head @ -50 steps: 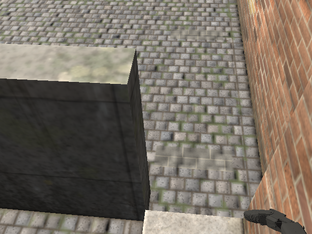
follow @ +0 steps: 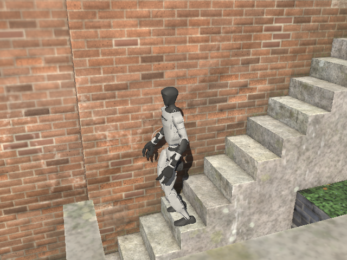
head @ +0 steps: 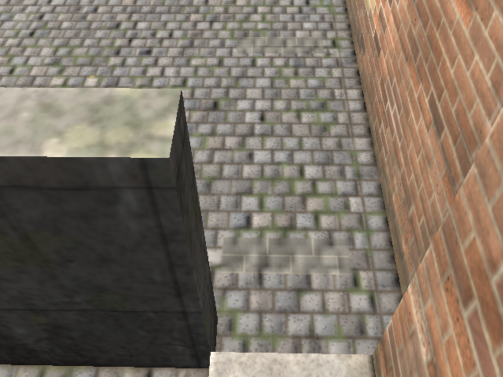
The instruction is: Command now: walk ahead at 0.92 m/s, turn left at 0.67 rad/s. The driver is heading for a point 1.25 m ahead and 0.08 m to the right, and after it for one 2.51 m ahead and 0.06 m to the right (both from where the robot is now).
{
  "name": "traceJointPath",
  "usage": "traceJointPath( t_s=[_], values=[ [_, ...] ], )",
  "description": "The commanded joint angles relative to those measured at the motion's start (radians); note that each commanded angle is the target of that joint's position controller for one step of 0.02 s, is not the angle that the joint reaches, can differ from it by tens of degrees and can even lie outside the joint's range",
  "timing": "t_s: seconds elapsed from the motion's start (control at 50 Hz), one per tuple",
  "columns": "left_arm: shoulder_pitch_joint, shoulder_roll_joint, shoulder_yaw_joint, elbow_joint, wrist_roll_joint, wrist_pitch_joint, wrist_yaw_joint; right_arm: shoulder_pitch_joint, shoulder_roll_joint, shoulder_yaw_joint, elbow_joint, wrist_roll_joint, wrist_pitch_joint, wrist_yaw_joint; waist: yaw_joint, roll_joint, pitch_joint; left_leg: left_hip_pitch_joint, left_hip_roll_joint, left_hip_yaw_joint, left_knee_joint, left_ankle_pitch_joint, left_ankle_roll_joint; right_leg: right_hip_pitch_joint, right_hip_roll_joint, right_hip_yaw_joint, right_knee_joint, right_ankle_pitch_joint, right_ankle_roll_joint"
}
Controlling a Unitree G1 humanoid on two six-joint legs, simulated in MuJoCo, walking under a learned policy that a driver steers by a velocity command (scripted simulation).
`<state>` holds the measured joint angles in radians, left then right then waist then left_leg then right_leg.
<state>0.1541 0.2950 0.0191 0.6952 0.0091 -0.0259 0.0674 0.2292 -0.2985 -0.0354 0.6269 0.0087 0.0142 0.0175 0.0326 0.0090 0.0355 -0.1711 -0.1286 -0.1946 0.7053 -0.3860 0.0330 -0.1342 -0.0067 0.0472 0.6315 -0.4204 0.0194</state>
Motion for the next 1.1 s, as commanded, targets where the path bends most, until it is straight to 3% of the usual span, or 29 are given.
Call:
traceJointPath(
  t_s=[0.02,0.04,0.16,0.24,0.28,0.3,0.36,0.42,0.44,0.5,0.58,0.6,0.62,0.64,0.66,0.68,0.7,0.72,0.76,0.8,0.86,0.92,0.98,1.0,1.02,1.04,1.06,1.08,1.1],
  values=[
    [0.102,0.105,0.026,-0.068,0.009,0.006,0.017,-0.063,-0.105,-0.03,-0.093,-0.002,0.0,-0.004,0.057,-0.004,-0.07,-0.229,0.068,-0.036,0.013,0.844,0.03,0.246,-0.051,0.017,0.009,0.544,-0.03],
    [0.07,0.098,0.017,-0.084,-0.003,-0.018,0.005,-0.092,-0.027,0.0,-0.088,0.028,-0.018,0.004,0.037,-0.065,-0.11,-0.147,0.131,-0.071,-0.034,0.8,0.033,0.198,-0.057,-0.028,-0.095,0.455,-0.029],
    [-0.359,0.104,0.0,-0.221,-0.012,-0.089,-0.022,0.369,-0.162,-0.034,0.101,0.006,-0.023,-0.006,-0.27,0.144,-0.023,0.74,0.315,-0.388,-0.121,1.152,0.199,-0.845,0.009,0.069,0.423,-0.175,0.031],
    [-0.163,0.129,0.018,-0.164,-0.018,-0.116,-0.087,0.222,-0.15,-0.029,0.044,0.038,-0.015,-0.037,-0.11,0.09,-0.11,0.61,0.337,-0.404,-0.057,0.832,0.173,-0.907,-0.06,0.132,0.309,0.126,-0.021],
    [-0.134,0.135,0.023,-0.165,-0.017,-0.11,-0.107,0.065,-0.052,-0.003,0.033,0.052,-0.031,-0.048,-0.069,-0.01,-0.049,0.153,0.165,-0.214,-0.022,0.482,0.154,-0.501,-0.055,0.072,-0.095,0.726,-0.043],
    [-0.152,0.042,0.015,-0.177,0.015,-0.09,-0.123,0.089,-0.051,0.004,0.081,0.039,-0.049,-0.039,-0.102,-0.028,-0.065,-0.075,0.123,-0.155,-0.057,0.431,0.157,-0.217,0.031,-0.042,-0.097,0.878,-0.047],
    [-0.026,0.083,0.064,-0.131,0.01,-0.047,-0.148,0.086,-0.062,0.003,0.109,0.017,-0.093,-0.045,-0.04,0.137,-0.025,-0.208,0.089,-0.146,0.092,0.294,0.129,-0.157,0.017,0.019,0.067,0.967,-0.111],
    [-0.192,0.087,0.079,-0.157,-0.014,-0.05,-0.116,0.272,0.003,0.009,0.184,0.044,-0.087,-0.065,-0.129,0.07,0.109,0.058,0.093,-0.186,0.199,0.203,0.114,-0.476,-0.029,0.06,-0.17,0.811,-0.046],
    [-0.131,0.102,0.091,-0.134,-0.041,-0.051,-0.105,0.316,0.005,-0.001,0.243,0.045,-0.083,-0.083,-0.122,0.132,0.118,0.044,0.077,-0.175,0.301,0.108,0.098,-0.423,-0.071,0.122,-0.242,0.945,-0.016],
    [0.198,0.084,0.094,0.009,-0.027,-0.003,-0.069,0.253,0.016,-0.014,0.253,0.011,-0.042,-0.093,-0.05,0.071,0.099,-0.168,0.016,-0.162,0.673,-0.04,0.106,-0.099,-0.164,0.135,-0.421,1.11,-0.055],
    [0.756,0.087,0.101,0.229,0.043,-0.021,-0.07,-0.016,0.041,-0.017,0.188,0.034,-0.046,-0.076,0.284,-0.123,-0.022,-0.533,-0.209,0.008,1.432,-0.491,-0.068,0.5,-0.256,0.129,-0.336,1.312,-0.141],
    [0.847,0.076,0.075,0.281,0.061,-0.033,-0.081,-0.005,0.056,-0.015,0.168,0.041,-0.046,-0.063,0.301,-0.298,-0.037,-0.639,-0.176,0.021,1.566,-0.629,-0.059,0.579,-0.25,0.098,-0.179,1.459,-0.107],
    [0.916,0.015,0.025,0.361,0.016,-0.038,-0.105,-0.006,0.101,-0.017,0.13,0.037,-0.061,-0.038,0.231,-0.562,-0.019,-0.744,-0.108,0.048,1.568,-0.566,0.019,0.577,-0.148,-0.024,0.057,1.568,0.067],
    [0.776,0.141,0.064,0.326,-0.042,-0.049,-0.097,0.261,0.108,-0.033,0.084,0.057,-0.084,-0.026,0.028,-1.02,-0.11,-0.938,-0.064,-0.025,1.586,-0.492,0.04,0.724,-0.155,0.045,0.238,1.65,0.021],
    [0.502,0.339,0.132,0.314,-0.077,-0.013,-0.045,0.378,0.171,0.008,0.054,0.09,-0.097,-0.029,-0.114,-0.967,-0.201,-0.914,0.056,-0.047,1.245,-0.224,0.013,0.445,-0.363,0.652,-0.08,0.639,-0.292],
    [0.399,0.154,0.091,0.251,-0.038,-0.011,-0.041,0.261,0.122,0.006,0.093,0.091,-0.076,-0.038,-0.109,-0.376,-0.086,-0.885,0.133,-0.044,1.252,-0.158,0.004,0.154,-0.412,0.726,-0.16,0.524,-0.32],
    [0.374,0.092,0.071,0.244,-0.034,-0.024,-0.045,0.139,0.13,0.01,0.092,0.052,-0.044,-0.04,-0.088,-0.02,0.004,-0.866,0.17,-0.014,1.223,-0.106,0.025,0.006,-0.341,0.71,-0.127,0.516,-0.204],
    [0.45,0.12,0.067,0.272,-0.067,-0.051,-0.052,0.129,0.162,0.019,0.07,-0.001,-0.036,-0.042,-0.063,0.019,0.098,-0.923,0.144,0.061,1.287,-0.293,0.02,-0.047,-0.342,0.651,0.0,0.965,-0.226],
    [0.344,-0.023,0.028,0.27,-0.044,-0.068,0.001,0.19,0.122,0.006,0.052,0.024,-0.03,-0.033,-0.177,-0.01,0.076,-0.826,0.259,-0.058,0.746,0.41,0.006,-0.258,-0.305,0.554,0.015,0.742,-0.184],
    [0.322,0.053,0.036,0.239,-0.056,-0.054,0.029,0.087,0.119,-0.01,0.032,0.04,-0.021,-0.027,-0.142,-0.023,0.11,-0.617,0.223,0.016,0.759,0.528,-0.036,-0.424,-0.25,0.514,0.006,0.629,-0.145],
    [0.338,-0.032,0.021,0.202,-0.096,-0.053,0.057,-0.048,0.109,0.02,-0.006,-0.006,-0.036,0.015,-0.102,0.031,0.189,-0.57,0.207,0.048,0.307,1.034,-0.004,-0.496,-0.077,0.241,0.178,0.279,-0.068],
    [0.334,-0.019,0.037,0.16,-0.077,-0.046,0.055,-0.143,0.115,0.027,-0.046,-0.045,-0.04,0.023,-0.009,-0.026,0.174,-0.402,0.184,0.122,0.196,1.068,-0.034,-0.478,-0.03,0.226,0.213,0.253,-0.107],
    [0.458,0.005,0.075,0.221,-0.064,-0.006,0.05,-0.228,0.063,0.008,-0.082,-0.021,-0.053,0.028,0.08,-0.109,0.14,-0.552,0.189,0.18,0.237,0.76,-0.026,-0.18,-0.088,0.249,0.36,0.578,-0.193],
    [0.362,0.042,0.094,0.205,-0.066,-0.005,0.045,-0.212,0.039,0.003,-0.105,0.01,-0.057,0.031,0.037,-0.133,0.139,-0.518,0.195,0.196,0.188,0.653,-0.013,-0.181,-0.118,0.322,0.484,0.722,-0.215],
    [0.332,0.013,0.088,0.228,-0.059,-0.015,0.035,0.025,-0.023,-0.028,-0.011,-0.003,-0.076,0.026,-0.065,-0.097,0.067,-0.259,0.153,0.274,0.105,0.627,0.013,-0.267,-0.088,0.241,0.699,0.901,-0.195],
    [0.21,0.016,0.096,0.223,-0.051,-0.025,0.014,0.472,-0.092,-0.071,0.15,-0.03,-0.1,0.022,-0.278,-0.009,-0.055,0.27,0.135,0.333,0.059,0.649,0.074,-0.528,-0.059,0.12,1.13,1.136,-0.132],
    [-0.009,0.035,0.108,0.18,-0.04,-0.056,0.01,0.84,-0.072,-0.075,0.284,0.004,-0.106,0.012,-0.535,0.254,-0.043,0.492,0.229,0.259,-0.324,0.77,0.166,-0.772,0.143,0.009,1.751,0.393,-0.063],
    [0.084,-0.133,0.075,0.094,-0.015,-0.088,0.011,0.75,0.068,-0.011,0.328,0.012,-0.125,0.016,-0.311,0.457,-0.006,0.629,0.323,-0.046,-0.054,1.118,0.252,-1.146,0.201,0.177,1.732,-0.409,-0.081],
    [0.19,-0.162,0.067,0.128,0.013,-0.094,-0.003,0.668,0.146,0.022,0.325,0.017,-0.119,0.0,-0.183,0.262,-0.002,0.53,0.363,-0.158,-0.038,1.095,0.262,-1.135,0.135,0.264,1.539,-0.408,-0.075]
  ],
)
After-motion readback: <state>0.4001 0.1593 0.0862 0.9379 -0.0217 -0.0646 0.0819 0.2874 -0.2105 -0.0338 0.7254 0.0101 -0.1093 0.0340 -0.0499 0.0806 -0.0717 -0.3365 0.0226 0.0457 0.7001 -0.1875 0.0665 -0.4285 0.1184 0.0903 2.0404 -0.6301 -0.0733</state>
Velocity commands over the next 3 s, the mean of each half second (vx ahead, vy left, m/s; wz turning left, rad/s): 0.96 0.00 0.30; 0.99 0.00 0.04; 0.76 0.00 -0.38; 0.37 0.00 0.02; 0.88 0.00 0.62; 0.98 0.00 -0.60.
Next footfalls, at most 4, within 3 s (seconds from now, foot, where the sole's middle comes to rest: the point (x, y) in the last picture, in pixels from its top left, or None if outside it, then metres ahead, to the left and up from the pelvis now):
0.60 right None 0.35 -0.19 -1.15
1.06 left None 0.62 0.09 -1.35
1.44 right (305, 306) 1.03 -0.16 -1.54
1.76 left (274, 264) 1.24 -0.02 -1.54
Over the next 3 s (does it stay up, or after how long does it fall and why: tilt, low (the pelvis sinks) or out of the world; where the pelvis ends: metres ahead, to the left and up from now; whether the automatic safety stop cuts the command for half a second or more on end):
stays up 1.95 -0.01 -0.80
